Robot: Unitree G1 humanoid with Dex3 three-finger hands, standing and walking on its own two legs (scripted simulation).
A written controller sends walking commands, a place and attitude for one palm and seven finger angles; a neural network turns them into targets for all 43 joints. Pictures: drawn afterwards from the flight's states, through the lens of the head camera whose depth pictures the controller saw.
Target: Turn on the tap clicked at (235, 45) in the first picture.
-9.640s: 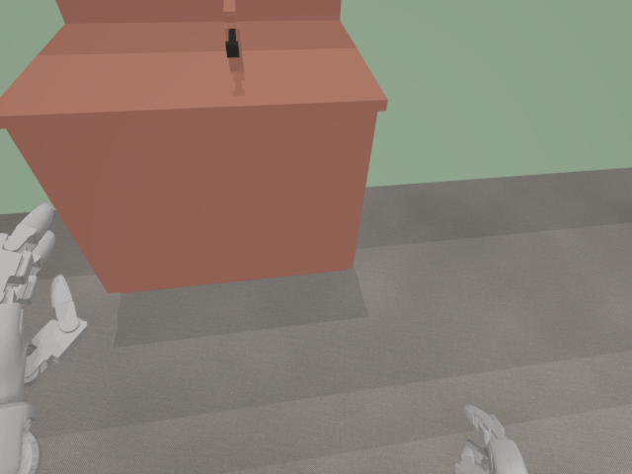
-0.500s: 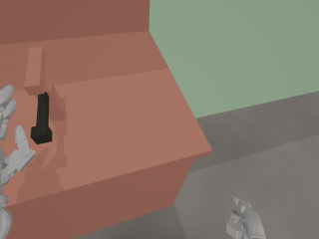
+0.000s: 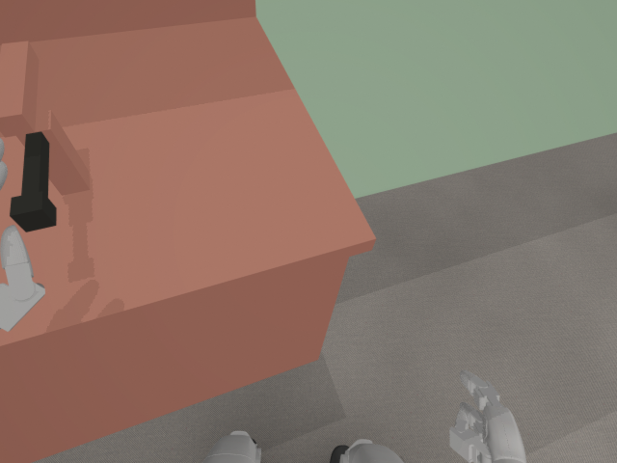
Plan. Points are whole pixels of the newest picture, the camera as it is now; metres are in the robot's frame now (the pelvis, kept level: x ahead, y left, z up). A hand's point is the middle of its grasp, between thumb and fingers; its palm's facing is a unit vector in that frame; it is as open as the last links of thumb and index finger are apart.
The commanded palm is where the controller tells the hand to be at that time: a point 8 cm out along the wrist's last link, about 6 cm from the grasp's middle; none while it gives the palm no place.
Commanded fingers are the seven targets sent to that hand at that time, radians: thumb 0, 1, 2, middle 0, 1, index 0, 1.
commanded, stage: come to a stop and stand still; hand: left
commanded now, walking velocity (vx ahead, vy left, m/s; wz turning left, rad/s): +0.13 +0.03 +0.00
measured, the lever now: (34, 211) +0.32 +0.31 +0.14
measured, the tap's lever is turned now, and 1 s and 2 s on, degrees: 0 0 0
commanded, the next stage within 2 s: look again from close up in 0.94 s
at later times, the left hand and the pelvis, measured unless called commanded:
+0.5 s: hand (6, 261) +0.24 +0.27 +0.19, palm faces +0.39 -0.85 -0.36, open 7.4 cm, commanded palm +0.16 +0.29 +0.19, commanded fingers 0.00 0.90 0.90 -0.20 -0.30 -0.20 -0.30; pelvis -0.01 +0.02 +0.01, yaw -3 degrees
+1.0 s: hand (49, 289) +0.23 +0.24 +0.17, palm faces +0.36 -0.87 -0.33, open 7.4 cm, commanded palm +0.17 +0.28 +0.19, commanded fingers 0.00 0.90 0.90 -0.20 -0.30 -0.20 -0.30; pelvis +0.00 +0.00 +0.01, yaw -2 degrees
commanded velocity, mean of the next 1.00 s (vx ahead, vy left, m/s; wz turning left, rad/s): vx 0.02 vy -0.02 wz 0.00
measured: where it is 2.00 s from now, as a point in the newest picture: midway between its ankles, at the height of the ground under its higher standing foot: outside the picture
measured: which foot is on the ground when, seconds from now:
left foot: down 0.00-0.10, up 0.12-0.26, down 0.28-1.00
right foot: down 0.00-1.00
